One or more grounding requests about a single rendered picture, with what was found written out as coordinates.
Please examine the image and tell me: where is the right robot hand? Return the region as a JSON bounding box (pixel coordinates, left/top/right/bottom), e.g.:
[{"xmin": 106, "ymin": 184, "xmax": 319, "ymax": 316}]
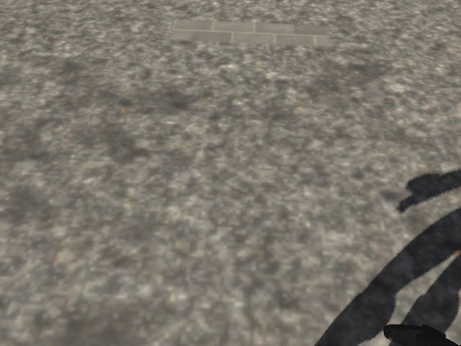
[{"xmin": 383, "ymin": 324, "xmax": 461, "ymax": 346}]

